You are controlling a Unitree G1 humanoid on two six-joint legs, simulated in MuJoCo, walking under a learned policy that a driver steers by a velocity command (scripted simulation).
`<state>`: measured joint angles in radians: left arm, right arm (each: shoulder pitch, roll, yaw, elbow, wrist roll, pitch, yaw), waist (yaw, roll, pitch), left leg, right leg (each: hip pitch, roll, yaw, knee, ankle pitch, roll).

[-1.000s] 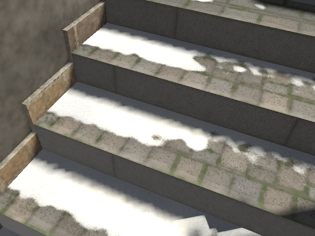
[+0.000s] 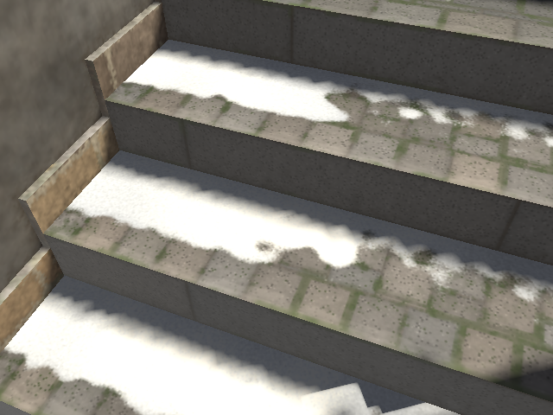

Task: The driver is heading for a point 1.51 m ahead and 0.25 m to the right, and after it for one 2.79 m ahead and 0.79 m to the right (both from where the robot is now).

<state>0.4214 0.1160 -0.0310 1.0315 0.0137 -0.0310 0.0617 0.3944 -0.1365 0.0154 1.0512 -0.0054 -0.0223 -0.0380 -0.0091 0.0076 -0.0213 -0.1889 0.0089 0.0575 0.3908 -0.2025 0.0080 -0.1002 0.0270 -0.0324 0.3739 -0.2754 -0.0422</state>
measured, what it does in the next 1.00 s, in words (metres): walks ahead: left foot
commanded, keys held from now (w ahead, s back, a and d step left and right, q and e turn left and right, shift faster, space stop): no key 0.34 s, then w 0.66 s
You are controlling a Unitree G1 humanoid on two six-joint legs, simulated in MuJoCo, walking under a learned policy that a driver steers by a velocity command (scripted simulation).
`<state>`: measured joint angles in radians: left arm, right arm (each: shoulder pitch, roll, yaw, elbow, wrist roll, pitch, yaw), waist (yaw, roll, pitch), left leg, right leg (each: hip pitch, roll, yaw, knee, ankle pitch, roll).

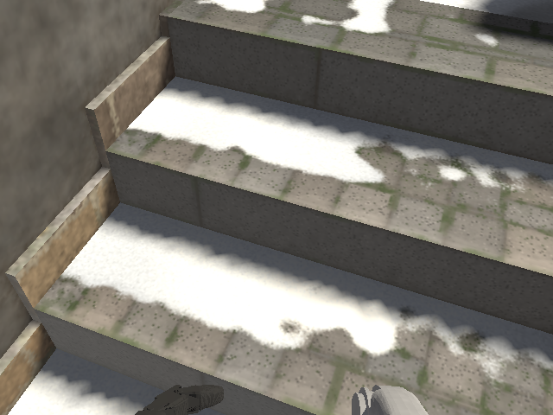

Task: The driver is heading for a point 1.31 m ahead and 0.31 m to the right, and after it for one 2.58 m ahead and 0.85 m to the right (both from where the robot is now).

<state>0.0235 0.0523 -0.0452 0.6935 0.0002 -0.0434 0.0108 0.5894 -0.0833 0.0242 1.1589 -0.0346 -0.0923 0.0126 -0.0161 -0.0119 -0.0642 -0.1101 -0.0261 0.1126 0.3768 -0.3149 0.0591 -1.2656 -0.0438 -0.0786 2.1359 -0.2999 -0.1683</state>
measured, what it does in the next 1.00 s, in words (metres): climbs, turning right: right foot 0.16 m higher, then left foot 0.16 m higher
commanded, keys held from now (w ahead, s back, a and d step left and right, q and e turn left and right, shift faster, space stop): w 0.36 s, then w+e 0.64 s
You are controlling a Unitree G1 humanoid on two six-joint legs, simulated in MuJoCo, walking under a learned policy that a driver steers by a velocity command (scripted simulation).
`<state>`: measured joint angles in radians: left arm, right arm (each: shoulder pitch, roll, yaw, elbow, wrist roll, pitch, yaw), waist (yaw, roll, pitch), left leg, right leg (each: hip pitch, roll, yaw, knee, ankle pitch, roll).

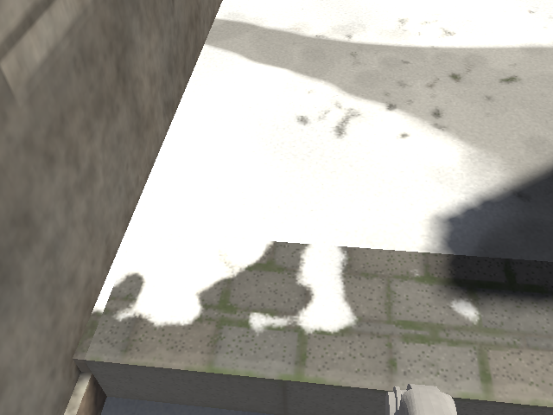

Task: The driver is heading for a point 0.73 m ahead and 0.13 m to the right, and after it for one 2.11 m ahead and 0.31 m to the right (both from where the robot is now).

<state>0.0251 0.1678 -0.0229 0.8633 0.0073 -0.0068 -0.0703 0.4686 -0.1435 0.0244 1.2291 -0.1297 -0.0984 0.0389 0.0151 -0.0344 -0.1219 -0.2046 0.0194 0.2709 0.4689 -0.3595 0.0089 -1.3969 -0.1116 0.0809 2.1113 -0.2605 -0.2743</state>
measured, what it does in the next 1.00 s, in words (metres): climbs, turning right: right foot 0.16 m higher, then left foot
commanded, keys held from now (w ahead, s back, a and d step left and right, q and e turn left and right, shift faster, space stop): e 0.42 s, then no key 0.30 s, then w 0.28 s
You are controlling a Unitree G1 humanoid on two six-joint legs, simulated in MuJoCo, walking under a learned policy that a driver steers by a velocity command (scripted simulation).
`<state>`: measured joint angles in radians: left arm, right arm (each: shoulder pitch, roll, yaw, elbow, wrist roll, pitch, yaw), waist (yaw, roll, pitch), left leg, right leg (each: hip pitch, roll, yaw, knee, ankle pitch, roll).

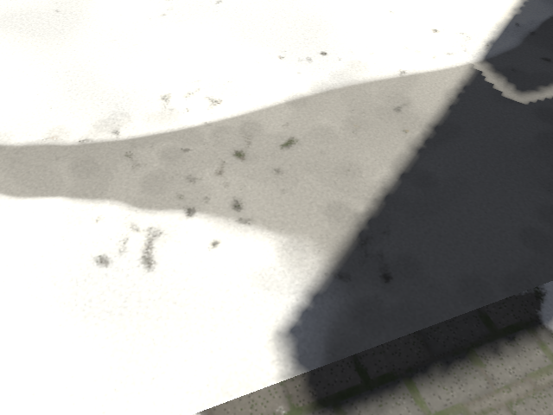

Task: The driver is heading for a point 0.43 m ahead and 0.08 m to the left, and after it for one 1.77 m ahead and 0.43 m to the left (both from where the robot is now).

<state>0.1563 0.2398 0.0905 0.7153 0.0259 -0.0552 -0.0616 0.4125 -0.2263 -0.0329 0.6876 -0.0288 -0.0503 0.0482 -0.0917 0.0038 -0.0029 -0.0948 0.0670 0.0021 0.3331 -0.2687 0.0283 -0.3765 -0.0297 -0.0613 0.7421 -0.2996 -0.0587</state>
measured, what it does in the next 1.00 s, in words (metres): climbs, turning left: right foot, then left foot 0.16 m higher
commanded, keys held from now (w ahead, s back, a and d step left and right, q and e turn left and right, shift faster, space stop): w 0.20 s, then w+q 0.80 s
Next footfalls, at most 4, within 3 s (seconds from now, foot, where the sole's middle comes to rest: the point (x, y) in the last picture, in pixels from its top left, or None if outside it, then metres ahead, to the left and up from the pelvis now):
0.06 right None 0.05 -0.14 -0.79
0.44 left None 0.33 0.06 -0.62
0.90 right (310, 329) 0.64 -0.12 -0.62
1.44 left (157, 279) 0.80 0.24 -0.62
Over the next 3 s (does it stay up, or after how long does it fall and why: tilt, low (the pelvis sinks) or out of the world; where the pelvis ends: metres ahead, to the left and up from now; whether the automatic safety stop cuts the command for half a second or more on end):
stays up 1.22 0.27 0.15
